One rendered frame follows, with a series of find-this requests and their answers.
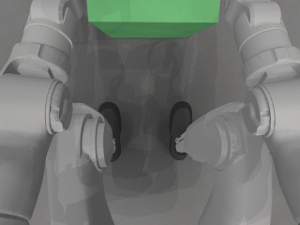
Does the left robot upper arm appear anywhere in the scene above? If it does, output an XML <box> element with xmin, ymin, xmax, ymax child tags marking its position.
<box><xmin>0</xmin><ymin>73</ymin><xmax>73</xmax><ymax>225</ymax></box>

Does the carton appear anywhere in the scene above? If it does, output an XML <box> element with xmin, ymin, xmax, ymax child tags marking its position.
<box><xmin>86</xmin><ymin>0</ymin><xmax>220</xmax><ymax>38</ymax></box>

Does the robot left forearm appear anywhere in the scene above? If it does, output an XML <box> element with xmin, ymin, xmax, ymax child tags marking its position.
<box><xmin>0</xmin><ymin>0</ymin><xmax>84</xmax><ymax>83</ymax></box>

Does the robot right forearm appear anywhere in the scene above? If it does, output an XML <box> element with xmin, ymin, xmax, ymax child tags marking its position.
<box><xmin>224</xmin><ymin>0</ymin><xmax>300</xmax><ymax>88</ymax></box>

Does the right robot upper arm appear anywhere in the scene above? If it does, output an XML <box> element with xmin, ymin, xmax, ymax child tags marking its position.
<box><xmin>242</xmin><ymin>78</ymin><xmax>300</xmax><ymax>225</ymax></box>

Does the left robot foot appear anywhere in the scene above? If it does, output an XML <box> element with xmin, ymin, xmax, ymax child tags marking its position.
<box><xmin>98</xmin><ymin>102</ymin><xmax>122</xmax><ymax>162</ymax></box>

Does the right robot foot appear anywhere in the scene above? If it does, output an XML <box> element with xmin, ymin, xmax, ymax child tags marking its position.
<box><xmin>169</xmin><ymin>101</ymin><xmax>192</xmax><ymax>160</ymax></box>

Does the robot foot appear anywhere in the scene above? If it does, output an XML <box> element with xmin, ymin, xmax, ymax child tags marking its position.
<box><xmin>169</xmin><ymin>101</ymin><xmax>192</xmax><ymax>160</ymax></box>
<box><xmin>98</xmin><ymin>102</ymin><xmax>122</xmax><ymax>162</ymax></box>

